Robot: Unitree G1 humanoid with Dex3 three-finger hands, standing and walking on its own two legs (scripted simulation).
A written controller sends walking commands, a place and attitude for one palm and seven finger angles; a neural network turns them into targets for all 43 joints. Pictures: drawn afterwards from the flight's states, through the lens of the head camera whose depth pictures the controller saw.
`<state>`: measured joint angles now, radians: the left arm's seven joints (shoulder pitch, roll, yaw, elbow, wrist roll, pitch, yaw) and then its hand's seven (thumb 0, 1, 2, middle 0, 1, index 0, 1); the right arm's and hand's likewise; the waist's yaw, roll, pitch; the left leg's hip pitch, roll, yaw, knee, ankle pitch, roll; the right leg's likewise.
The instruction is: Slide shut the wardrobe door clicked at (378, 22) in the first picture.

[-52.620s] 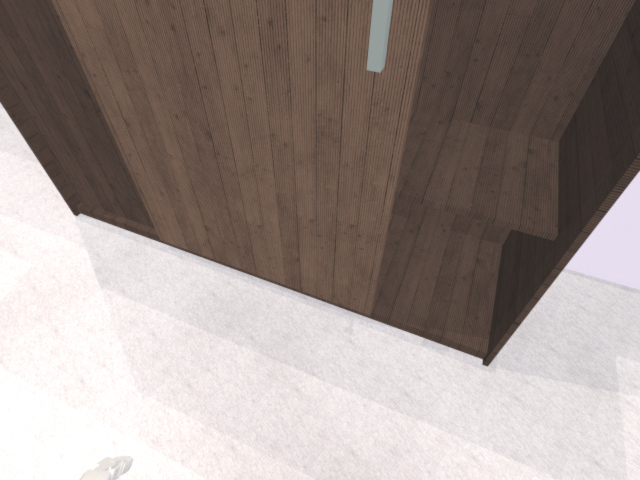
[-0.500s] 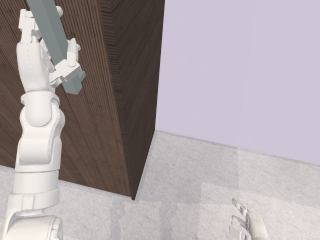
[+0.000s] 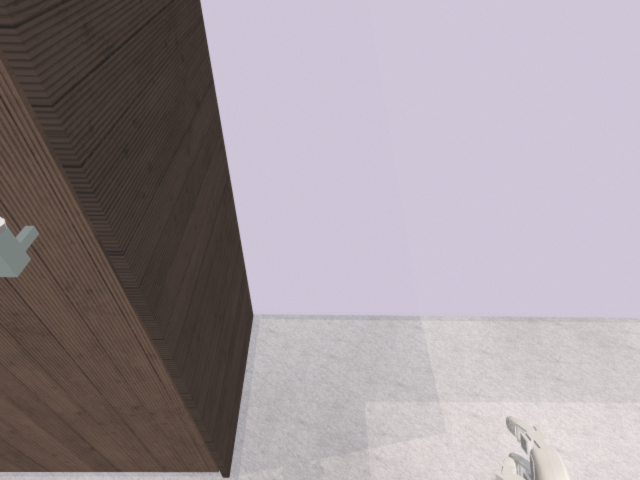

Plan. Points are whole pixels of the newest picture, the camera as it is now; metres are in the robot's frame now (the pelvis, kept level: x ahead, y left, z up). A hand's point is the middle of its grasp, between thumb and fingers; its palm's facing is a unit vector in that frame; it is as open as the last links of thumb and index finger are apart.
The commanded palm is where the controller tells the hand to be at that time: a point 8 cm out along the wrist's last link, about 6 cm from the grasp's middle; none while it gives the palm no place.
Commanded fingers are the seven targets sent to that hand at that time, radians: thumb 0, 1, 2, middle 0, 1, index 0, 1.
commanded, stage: stop walking and hold the door there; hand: left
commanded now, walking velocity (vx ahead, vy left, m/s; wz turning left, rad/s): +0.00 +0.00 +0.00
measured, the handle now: out of the picture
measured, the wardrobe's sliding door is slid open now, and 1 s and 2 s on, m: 0.00 0.00 0.00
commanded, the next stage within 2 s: none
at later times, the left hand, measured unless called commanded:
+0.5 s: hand out of the picture +0.27 +0.33 +0.25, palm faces +0.64 -0.74 -0.23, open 7.7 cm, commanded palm +0.22 +0.36 +0.24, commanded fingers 0.00 0.90 0.90 -0.45 -1.40 -0.45 -1.40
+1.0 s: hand out of the picture +0.27 +0.33 +0.25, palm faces +0.57 -0.79 -0.21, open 7.7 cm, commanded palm +0.22 +0.37 +0.24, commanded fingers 0.00 0.90 0.90 -0.45 -1.40 -0.45 -1.40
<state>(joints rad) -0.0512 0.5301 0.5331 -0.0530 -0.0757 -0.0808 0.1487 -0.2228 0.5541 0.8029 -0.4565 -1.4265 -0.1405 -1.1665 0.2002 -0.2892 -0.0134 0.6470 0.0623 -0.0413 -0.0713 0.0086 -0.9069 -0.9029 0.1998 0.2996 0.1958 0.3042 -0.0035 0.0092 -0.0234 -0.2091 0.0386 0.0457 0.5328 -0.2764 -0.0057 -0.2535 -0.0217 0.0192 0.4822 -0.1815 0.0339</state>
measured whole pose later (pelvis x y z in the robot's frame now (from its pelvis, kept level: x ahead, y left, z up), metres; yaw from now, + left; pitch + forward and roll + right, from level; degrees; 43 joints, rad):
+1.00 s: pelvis -0.04 +0.05 -0.01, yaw +1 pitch -1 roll +1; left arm -0.17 0.44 0.44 -0.15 -0.08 -0.05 0.18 -0.26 0.58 0.84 -0.37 -1.53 -0.11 -1.15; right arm 0.14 -0.25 0.01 0.65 0.05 -0.02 -0.06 0.01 -0.90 -0.90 0.20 0.30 0.20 0.30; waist 0.00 0.03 0.05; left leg -0.44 -0.08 0.02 0.89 -0.46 0.01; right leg -0.36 -0.13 -0.02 0.65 -0.27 0.07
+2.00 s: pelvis -0.04 +0.15 +0.01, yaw +0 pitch -1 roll -1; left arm -0.16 0.26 0.16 -0.19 -0.07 -0.05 0.17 -0.11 0.55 0.78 -0.32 -1.57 -0.15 -1.17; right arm 0.16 -0.23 0.04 0.63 0.04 0.01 -0.07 0.01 -0.91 -0.90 0.20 0.30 0.20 0.30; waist 0.02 0.04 -0.04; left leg -0.21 0.03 0.04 0.44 -0.22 0.00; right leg -0.18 0.01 -0.01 0.41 -0.21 0.00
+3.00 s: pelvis -0.08 +0.14 +0.00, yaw +0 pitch -4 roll +1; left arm -0.37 0.25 0.26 0.14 -0.09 -0.10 0.12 -0.05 0.05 0.47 -0.44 -1.45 -0.25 -1.21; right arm 0.18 -0.19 0.05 0.66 0.02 -0.15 -0.04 0.01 -0.90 -0.90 0.20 0.30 0.20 0.30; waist 0.01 0.04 -0.02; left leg -0.20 0.02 0.04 0.45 -0.18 -0.01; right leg -0.21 0.00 -0.01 0.50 -0.21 -0.01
